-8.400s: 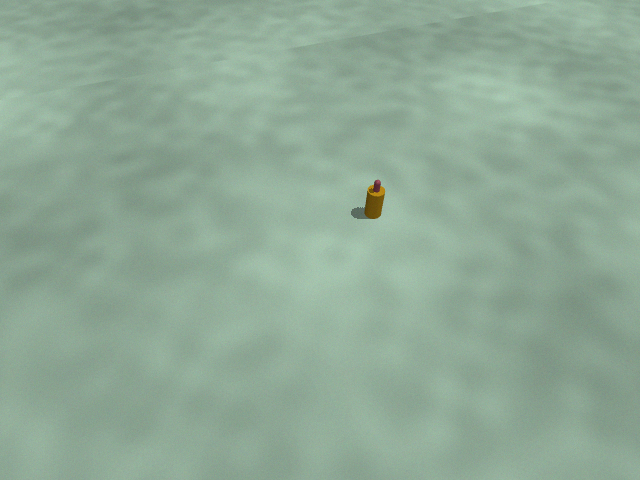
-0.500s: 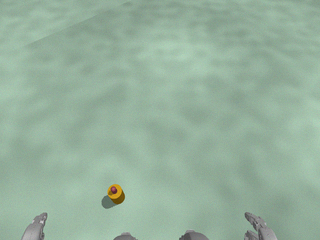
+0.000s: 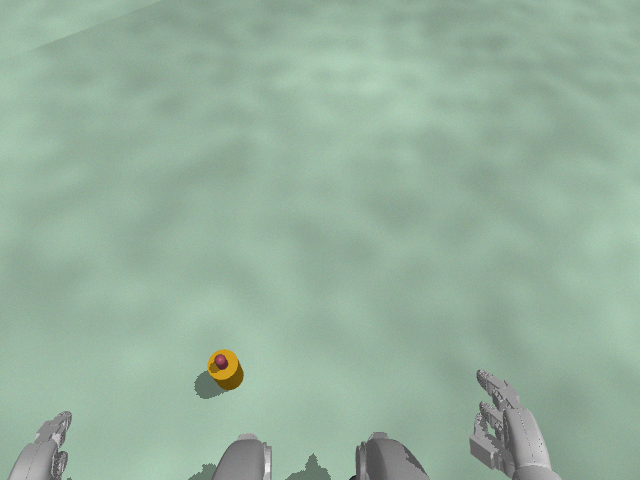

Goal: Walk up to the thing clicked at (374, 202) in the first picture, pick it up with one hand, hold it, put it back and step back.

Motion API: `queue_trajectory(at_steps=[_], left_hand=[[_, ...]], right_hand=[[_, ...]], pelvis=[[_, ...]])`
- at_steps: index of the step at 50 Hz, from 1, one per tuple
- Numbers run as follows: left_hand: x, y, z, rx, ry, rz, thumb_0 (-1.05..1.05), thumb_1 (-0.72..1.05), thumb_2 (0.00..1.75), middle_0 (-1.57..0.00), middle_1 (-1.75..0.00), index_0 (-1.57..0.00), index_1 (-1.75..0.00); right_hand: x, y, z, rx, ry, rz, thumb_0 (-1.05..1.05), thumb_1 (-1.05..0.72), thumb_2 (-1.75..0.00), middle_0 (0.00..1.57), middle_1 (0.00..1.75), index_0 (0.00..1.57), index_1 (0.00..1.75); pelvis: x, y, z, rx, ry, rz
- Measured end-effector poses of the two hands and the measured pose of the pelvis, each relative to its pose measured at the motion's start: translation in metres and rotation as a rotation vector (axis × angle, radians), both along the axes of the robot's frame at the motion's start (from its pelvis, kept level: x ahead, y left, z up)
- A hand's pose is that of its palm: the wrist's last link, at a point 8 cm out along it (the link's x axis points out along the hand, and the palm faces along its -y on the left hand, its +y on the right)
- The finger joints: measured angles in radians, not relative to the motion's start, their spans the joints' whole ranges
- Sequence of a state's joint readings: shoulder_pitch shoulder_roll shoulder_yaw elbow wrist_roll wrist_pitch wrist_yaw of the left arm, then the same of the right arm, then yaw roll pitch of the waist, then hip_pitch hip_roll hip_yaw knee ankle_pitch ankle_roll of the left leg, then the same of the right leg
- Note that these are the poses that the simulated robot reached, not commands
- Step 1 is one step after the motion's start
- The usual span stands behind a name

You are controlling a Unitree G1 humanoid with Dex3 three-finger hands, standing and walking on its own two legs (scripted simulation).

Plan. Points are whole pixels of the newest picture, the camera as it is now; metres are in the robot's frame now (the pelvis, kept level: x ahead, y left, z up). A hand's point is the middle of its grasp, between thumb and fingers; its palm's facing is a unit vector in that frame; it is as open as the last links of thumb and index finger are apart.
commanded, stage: go down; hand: left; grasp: from the side
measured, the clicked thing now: (225, 368) +0.39 +0.21 -0.59
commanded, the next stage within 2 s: approach in 1.98 s
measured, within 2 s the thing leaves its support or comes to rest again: neither
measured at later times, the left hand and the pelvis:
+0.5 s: hand (93, 416) +0.23 +0.33 -0.19, palm faces +0.14 -0.96 -0.22, open 17.3 cm; pelvis -0.05 +0.00 -0.12, yaw -1 degrees
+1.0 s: hand (93, 389) +0.28 +0.37 -0.25, palm faces +0.14 -0.98 -0.16, open 17.2 cm; pelvis -0.08 +0.00 -0.22, yaw -3 degrees
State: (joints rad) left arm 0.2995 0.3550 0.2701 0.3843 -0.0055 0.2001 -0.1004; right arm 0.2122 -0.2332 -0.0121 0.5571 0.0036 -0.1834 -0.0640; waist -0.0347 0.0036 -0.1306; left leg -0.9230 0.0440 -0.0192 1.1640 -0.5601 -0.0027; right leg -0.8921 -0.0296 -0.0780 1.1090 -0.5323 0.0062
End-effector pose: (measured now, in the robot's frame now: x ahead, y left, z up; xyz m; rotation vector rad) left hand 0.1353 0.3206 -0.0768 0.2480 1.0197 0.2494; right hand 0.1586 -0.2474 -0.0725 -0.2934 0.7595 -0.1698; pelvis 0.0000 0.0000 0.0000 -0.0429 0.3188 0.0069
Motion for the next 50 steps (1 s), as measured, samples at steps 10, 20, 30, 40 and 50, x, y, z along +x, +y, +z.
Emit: queue_trajectory(at_steps=[10,20,30,40,50], left_hand=[[-0.003,0.013,-0.021,-0.012,-0.069,0.001,-0.01,-0.53,0.02,-0.09,-0.05,-0.09,-0.05],[0.045,0.045,-0.072,-0.035,-0.327,-0.044,-0.01,-0.53,0.03,-0.08,-0.07,-0.08,-0.06],[0.077,0.066,-0.112,-0.056,-0.475,-0.072,-0.01,-0.52,0.08,-0.07,-0.09,-0.07,-0.09],[0.097,0.084,-0.142,-0.058,-0.605,-0.097,-0.01,-0.49,0.09,-0.07,-0.1,-0.06,-0.1],[0.117,0.095,-0.161,-0.081,-0.677,-0.116,-0.01,-0.49,0.07,-0.07,-0.09,-0.06,-0.08]], right_hand=[[-0.008,-0.001,-0.027,-0.008,0.023,0.021,0.01,-0.92,-0.9,0.2,0.3,0.2,0.3],[-0.017,-0.012,-0.094,-0.055,0.061,0.077,0.01,-0.93,-0.9,0.2,0.3,0.2,0.3],[-0.05,-0.02,-0.167,-0.055,0.184,0.072,0.01,-0.91,-0.9,0.2,0.3,0.2,0.3],[-0.082,-0.026,-0.22,-0.081,0.28,0.085,0.01,-0.9,-0.89,0.2,0.3,0.2,0.3],[-0.096,-0.033,-0.25,-0.111,0.299,0.08,0.01,-0.91,-0.9,0.2,0.3,0.2,0.3]], pelvis=[[-0.012,0.001,-0.024,-0.002,0.051,-0.003],[-0.036,-0.001,-0.087,-0.001,0.16,-0.008],[-0.057,-0.003,-0.143,-0.007,0.226,-0.023],[-0.073,-0.004,-0.19,-0.016,0.262,-0.029],[-0.082,-0.003,-0.223,-0.028,0.271,-0.04]])
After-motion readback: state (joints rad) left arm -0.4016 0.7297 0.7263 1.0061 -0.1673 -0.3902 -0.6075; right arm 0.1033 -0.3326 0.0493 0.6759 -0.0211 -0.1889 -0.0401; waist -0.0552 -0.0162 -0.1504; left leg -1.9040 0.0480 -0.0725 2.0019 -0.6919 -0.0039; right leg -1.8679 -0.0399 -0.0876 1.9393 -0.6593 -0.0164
